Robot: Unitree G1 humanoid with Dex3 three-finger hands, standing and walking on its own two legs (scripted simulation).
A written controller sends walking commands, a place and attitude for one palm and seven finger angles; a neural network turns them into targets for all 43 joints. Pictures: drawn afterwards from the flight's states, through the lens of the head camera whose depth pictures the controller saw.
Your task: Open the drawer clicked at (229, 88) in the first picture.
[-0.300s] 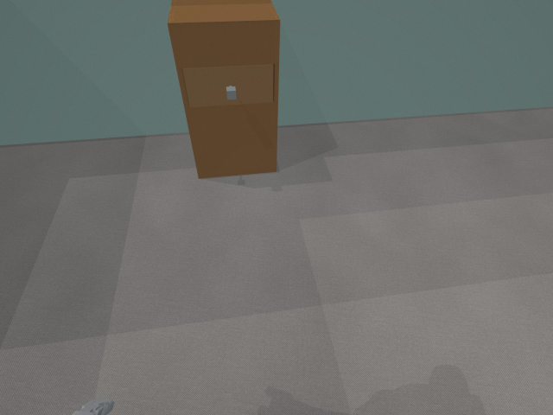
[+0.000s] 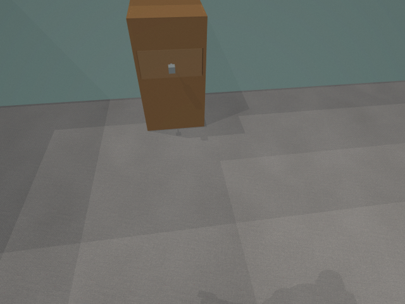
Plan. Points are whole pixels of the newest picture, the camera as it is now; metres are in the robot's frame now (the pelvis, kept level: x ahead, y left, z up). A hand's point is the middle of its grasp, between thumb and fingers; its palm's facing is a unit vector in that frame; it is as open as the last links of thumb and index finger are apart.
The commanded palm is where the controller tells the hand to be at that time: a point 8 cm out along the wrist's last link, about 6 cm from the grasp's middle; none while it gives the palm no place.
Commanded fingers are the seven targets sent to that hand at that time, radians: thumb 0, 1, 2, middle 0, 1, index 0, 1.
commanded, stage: stand and wait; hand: left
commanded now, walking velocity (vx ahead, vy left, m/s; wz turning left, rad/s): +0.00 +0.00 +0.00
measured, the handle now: (171, 67) +1.43 +0.27 -0.25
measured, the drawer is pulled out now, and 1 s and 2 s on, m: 0.00 0.00 0.00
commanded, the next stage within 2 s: look at it before walking up in 0.52 s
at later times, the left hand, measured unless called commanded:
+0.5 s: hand out of the picture +0.07 +0.24 -0.15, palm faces -0.05 -0.94 -0.34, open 7.4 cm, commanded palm none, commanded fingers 0.00 0.90 0.90 -0.20 -0.30 -0.20 -0.30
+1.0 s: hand out of the picture +0.09 +0.23 -0.15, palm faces -0.05 -0.94 -0.34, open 7.4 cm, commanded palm none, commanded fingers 0.00 0.90 0.90 -0.20 -0.30 -0.20 -0.30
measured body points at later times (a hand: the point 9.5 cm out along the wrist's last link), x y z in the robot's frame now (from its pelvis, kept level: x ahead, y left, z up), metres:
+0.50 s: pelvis +0.00 -0.01 +0.00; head +0.00 -0.01 +0.45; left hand +0.07 +0.29 -0.13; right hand +0.06 -0.31 -0.13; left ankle +0.01 +0.12 -0.74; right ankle +0.00 -0.13 -0.74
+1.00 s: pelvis +0.01 -0.01 +0.01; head +0.01 -0.01 +0.46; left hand +0.09 +0.28 -0.13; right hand +0.09 -0.31 -0.13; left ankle +0.01 +0.12 -0.74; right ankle +0.00 -0.13 -0.74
